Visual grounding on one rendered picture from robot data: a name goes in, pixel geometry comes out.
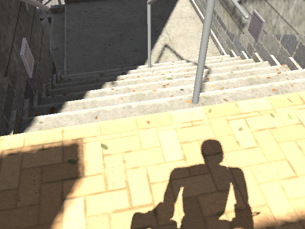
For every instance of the stairs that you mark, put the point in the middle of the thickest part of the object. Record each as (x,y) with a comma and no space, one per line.
(57,26)
(82,98)

